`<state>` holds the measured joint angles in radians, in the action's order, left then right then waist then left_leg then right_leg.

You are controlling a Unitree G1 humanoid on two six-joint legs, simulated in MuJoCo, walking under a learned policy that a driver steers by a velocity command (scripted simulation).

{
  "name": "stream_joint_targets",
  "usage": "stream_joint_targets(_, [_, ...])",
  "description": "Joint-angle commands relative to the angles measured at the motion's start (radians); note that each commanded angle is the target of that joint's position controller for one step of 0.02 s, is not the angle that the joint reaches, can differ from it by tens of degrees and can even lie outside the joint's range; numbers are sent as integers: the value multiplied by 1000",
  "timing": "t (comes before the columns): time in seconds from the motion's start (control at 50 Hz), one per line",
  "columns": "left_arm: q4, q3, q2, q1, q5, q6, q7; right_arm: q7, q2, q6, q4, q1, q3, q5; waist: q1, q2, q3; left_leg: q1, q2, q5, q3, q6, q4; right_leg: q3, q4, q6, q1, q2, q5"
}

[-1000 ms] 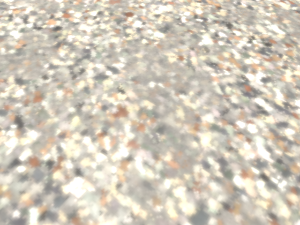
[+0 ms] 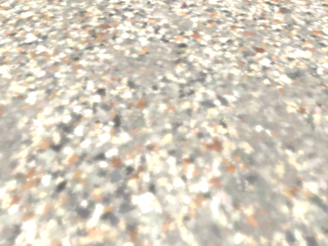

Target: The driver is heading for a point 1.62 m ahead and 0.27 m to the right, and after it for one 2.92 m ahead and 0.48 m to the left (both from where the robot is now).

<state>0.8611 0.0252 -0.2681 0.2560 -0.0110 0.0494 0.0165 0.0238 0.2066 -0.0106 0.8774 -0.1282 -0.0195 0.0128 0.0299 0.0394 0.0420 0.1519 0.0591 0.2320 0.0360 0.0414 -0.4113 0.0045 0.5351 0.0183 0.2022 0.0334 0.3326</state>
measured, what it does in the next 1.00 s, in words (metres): walks ahead: right foot, then right foot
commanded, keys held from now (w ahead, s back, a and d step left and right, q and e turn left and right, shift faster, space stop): no key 0.16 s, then w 0.40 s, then no key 0.44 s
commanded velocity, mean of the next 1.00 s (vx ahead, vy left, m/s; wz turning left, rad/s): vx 0.18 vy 0.00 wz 0.01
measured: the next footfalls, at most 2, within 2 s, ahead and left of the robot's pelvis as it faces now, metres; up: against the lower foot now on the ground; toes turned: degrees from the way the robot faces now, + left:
right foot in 0.02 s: +0.03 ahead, -0.13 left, +0.00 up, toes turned +0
right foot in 0.82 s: +0.34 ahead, -0.08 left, +0.00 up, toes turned -3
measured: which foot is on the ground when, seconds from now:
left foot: down 0.00-0.84, up 0.86-1.00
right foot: up 0.00-0.00, down 0.02-0.44, up 0.46-0.80, down 0.82-1.00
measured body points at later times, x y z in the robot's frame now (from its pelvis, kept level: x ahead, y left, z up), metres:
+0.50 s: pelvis +0.05 +0.01 +0.00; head +0.05 +0.02 +0.45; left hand +0.07 +0.27 -0.16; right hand +0.06 -0.26 -0.14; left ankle +0.02 +0.09 -0.74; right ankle -0.01 -0.12 -0.71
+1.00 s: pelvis +0.22 -0.02 -0.01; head +0.26 -0.03 +0.44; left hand +0.29 +0.22 -0.15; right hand +0.23 -0.25 -0.17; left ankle +0.16 +0.10 -0.69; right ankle +0.30 -0.08 -0.74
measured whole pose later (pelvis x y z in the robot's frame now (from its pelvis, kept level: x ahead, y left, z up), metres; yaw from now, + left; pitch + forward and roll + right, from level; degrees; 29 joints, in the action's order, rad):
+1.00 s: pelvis +0.22 -0.02 -0.01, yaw +1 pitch -1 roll +0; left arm 1.00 0.01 -0.19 0.19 -0.01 -0.04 0.02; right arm 0.02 0.18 0.01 1.08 -0.26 0.01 0.03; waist -0.02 -0.03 0.10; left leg 0.32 0.00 0.46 0.02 0.02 -0.97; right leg -0.11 0.44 -0.11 0.30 -0.05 0.12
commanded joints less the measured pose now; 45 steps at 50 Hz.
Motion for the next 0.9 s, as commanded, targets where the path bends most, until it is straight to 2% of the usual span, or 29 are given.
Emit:
stream_joint_targets(0.02, [-3,11,-76,53,-11,-21,10,4,151,9,-10,3,37,-6,2,-123,-41,81,-179,-148,162,47,89,29,-176,-2,-143,34,-243])
stream_joint_targets(0.04, [-3,11,-100,54,-20,-32,9,2,144,9,2,-18,37,-2,-13,-94,-33,110,-151,-60,154,27,83,87,-194,-9,-163,92,-285])
stream_joint_targets(0.06, [17,23,-142,16,-2,-34,4,-4,127,4,18,-47,40,-8,-57,20,21,67,-97,-43,111,18,122,86,-158,-31,-49,84,-261])
stream_joint_targets(0.1, [35,10,-82,18,-4,-45,-6,0,144,2,55,-31,45,-5,-22,9,27,-15,-105,-90,103,13,81,82,-204,-31,11,70,-188])
stream_joint_targets(0.16, [62,7,-81,18,-3,-53,4,-1,142,6,90,-41,48,-5,-26,11,-6,-28,-116,-142,103,13,74,80,-215,-36,-25,65,-209])
stream_joint_targets(0.18, [73,8,-81,30,-4,-53,4,-1,138,7,107,-55,47,-5,-24,4,-31,-26,-102,-49,93,17,74,75,-218,-43,-45,55,-107])
stream_joint_targets(0.22, [79,24,-114,43,-9,-41,2,-3,151,-1,118,-66,56,1,-16,18,4,63,-49,264,57,39,12,101,-219,-86,-12,40,255])
stream_joint_targets(0.24, [80,28,-123,56,-11,-35,-1,-7,149,-5,112,-51,58,8,-5,31,57,149,-34,360,50,47,-22,154,-252,-114,11,65,397])
stream_joint_targets(0.28, [107,40,-145,126,-10,-32,-2,-20,104,4,86,-12,49,15,20,117,110,265,-3,282,-35,37,-177,331,-366,-187,-20,187,530])
stream_joint_targets(0.3, [116,47,-150,135,-10,-35,-1,-25,91,14,74,2,45,24,21,135,125,275,-27,195,-66,31,-252,403,-413,-222,-9,255,514])
stream_joint_targets(0.32, [115,48,-144,125,-14,-41,-2,-29,104,24,68,2,48,21,13,115,112,275,-50,192,-57,31,-293,418,-434,-235,-3,274,460])
stream_joint_targets(0.38, [96,56,-147,30,-6,-58,-11,-42,97,50,88,-92,48,9,-54,98,83,116,-48,182,-87,53,-166,280,-392,-203,68,208,331])
stream_joint_targets(0.42, [80,56,-123,-31,-2,-60,-15,-32,96,61,162,-271,56,5,-129,44,80,-175,4,93,-114,59,9,158,-241,-164,252,107,316])
stream_joint_targets(0.44, [56,43,-74,-63,-7,-68,-18,-21,145,69,188,-373,68,16,-166,-106,65,-295,-134,240,99,76,136,64,-19,-132,379,35,256])
stream_joint_targets(0.46, [9,21,5,-101,-4,-79,-26,-18,243,76,201,-479,91,16,-191,-330,35,-351,-385,552,544,153,329,-71,287,-94,546,-83,213])
stream_joint_targets(0.48, [-1,38,-70,-123,-24,-83,-28,-17,237,71,207,-445,89,20,-151,-208,107,-242,-439,569,619,208,342,19,436,-117,583,-44,192])
stream_joint_targets(0.5, [10,39,-72,-105,-18,-92,-39,-18,201,76,173,-348,81,19,-92,-132,140,-198,-402,501,532,203,324,49,488,-128,587,1,96])
stream_joint_targets(0.54, [37,38,-60,-71,-18,-106,-56,-18,157,95,146,-276,68,10,-45,-105,105,-196,-316,252,357,161,335,29,482,-112,539,40,-35])
stream_joint_targets(0.58, [45,36,-49,-76,-30,-100,-63,-14,115,109,161,-304,53,7,-41,-104,74,-215,-270,-92,222,146,309,-13,475,-80,508,37,-91])
stream_joint_targets(0.62, [36,27,-17,-101,-26,-92,-56,-10,100,112,189,-353,43,4,-36,-109,58,-223,-249,-554,108,143,229,-57,437,-49,488,14,-97])
stream_joint_targets(0.64, [24,20,0,-132,-21,-89,-52,-7,95,109,197,-364,39,4,-40,-115,55,-207,-235,-682,65,137,201,-77,392,-38,466,2,-107])
stream_joint_targets(0.72, [-7,-3,25,-227,-2,-85,-33,0,97,92,213,-372,27,10,-63,-178,44,-115,-191,-853,-10,107,130,-139,128,-50,268,-59,-205])
stream_joint_targets(0.78, [53,11,-24,-62,-4,-92,-11,6,115,93,210,-324,32,-1,10,-172,-24,-126,-216,-934,15,79,-19,-102,36,-104,74,-85,-262])
stream_joint_targets(0.8, [91,19,-35,41,-10,-103,-5,5,123,91,207,-292,35,-11,66,-135,-57,-109,-192,-864,-3,59,-143,-100,-73,-118,-42,-83,-366])
stream_joint_targets(0.82, [121,32,-85,129,-25,-118,1,2,111,95,201,-312,32,-19,83,-82,-120,-9,-148,-609,-15,35,-291,-20,-87,-134,-219,16,-604])
stream_joint_targets(0.84, [129,46,-165,212,-41,-124,-2,8,45,90,196,-404,21,-27,57,102,-248,149,-43,83,-72,12,-597,229,9,-220,-435,294,-1132])
stream_joint_targets(0.86, [125,46,-165,189,4,-110,-9,11,33,65,242,-526,30,-46,13,159,-384,188,33,394,-2,2,-787,430,-63,-372,-431,410,-1166])
stream_joint_targets(0.88, [94,38,-115,70,30,-100,-12,10,72,45,244,-468,39,-5,-15,49,-267,201,-18,348,30,-4,-831,393,-153,-371,-257,367,-836])
stream_joint_targets(0.9, [76,19,-52,-31,26,-96,-9,3,60,39,219,-360,41,20,-25,27,-119,239,-39,300,19,-7,-807,328,-220,-340,-113,312,-623])
Velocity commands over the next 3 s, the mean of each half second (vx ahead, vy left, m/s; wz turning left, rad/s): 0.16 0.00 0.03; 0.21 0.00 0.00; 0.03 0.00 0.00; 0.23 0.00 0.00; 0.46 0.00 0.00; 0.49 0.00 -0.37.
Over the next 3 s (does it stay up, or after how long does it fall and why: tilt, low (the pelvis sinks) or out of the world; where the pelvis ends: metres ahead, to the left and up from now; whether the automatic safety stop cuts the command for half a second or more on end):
stays up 0.94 -0.08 -0.03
